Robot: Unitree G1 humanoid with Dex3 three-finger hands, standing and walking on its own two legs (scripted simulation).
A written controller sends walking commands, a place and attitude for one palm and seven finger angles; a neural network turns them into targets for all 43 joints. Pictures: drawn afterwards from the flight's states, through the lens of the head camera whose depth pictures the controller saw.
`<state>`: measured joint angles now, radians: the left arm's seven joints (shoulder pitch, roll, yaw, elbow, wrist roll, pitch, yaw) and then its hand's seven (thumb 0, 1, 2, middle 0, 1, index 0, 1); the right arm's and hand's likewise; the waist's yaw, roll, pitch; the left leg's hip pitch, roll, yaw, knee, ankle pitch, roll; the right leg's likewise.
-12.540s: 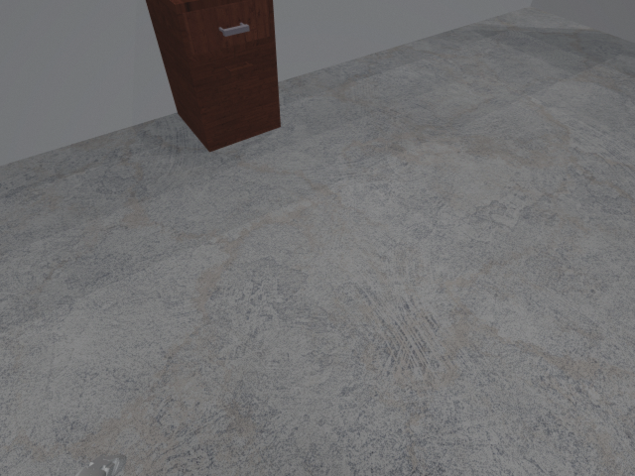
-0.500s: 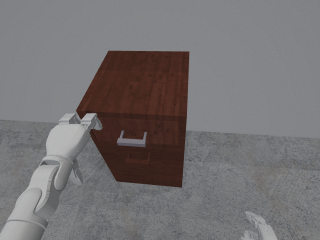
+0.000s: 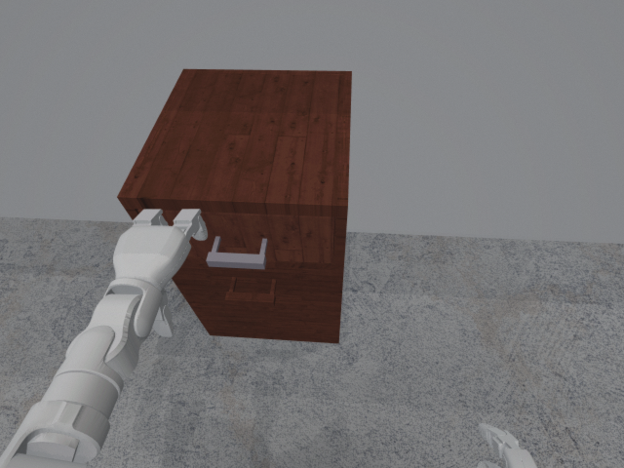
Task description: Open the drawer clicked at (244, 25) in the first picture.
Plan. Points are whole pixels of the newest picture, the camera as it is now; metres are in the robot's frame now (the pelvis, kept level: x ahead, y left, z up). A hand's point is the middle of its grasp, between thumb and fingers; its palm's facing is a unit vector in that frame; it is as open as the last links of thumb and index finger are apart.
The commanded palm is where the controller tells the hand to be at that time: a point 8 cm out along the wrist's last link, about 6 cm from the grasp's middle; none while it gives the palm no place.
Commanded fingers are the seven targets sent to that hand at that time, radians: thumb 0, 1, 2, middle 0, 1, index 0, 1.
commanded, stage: move the hooked fingers above the handle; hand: left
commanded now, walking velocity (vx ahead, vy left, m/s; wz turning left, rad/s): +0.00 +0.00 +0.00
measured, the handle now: (238, 251) +0.52 +0.20 -0.18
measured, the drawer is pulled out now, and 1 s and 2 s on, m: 0.00 0.00 0.00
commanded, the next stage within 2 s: lower the fingers behind the handle in 1.70 s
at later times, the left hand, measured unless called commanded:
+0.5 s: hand (201, 266) +0.41 +0.22 -0.05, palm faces -0.07 -0.03 -1.00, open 13.9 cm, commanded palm +0.40 +0.22 +0.00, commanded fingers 0.00 -0.50 0.30 -0.30 -1.20 -0.30 -1.20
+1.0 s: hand (226, 259) +0.47 +0.20 -0.12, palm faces -0.08 +0.00 -1.00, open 13.9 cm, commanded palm +0.46 +0.20 -0.06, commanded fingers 0.00 -0.50 0.30 -0.30 -1.20 -0.30 -1.20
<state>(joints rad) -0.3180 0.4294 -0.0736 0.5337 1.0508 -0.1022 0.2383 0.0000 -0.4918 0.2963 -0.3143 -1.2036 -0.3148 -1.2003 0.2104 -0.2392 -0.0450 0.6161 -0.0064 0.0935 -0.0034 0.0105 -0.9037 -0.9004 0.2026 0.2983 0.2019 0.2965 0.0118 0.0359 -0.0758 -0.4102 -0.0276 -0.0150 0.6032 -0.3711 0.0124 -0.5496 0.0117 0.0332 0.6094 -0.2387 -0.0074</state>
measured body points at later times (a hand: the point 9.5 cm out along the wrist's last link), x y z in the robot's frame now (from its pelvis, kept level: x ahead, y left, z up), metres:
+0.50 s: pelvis -0.01 +0.00 -0.03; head +0.09 -0.01 +0.41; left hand +0.41 +0.21 +0.00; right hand +0.05 -0.27 -0.17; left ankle -0.05 +0.11 -0.72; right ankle +0.03 -0.12 -0.72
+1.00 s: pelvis -0.03 +0.01 -0.08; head +0.12 +0.01 +0.34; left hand +0.47 +0.20 -0.07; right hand -0.02 -0.27 -0.21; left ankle -0.05 +0.11 -0.72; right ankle +0.03 -0.12 -0.72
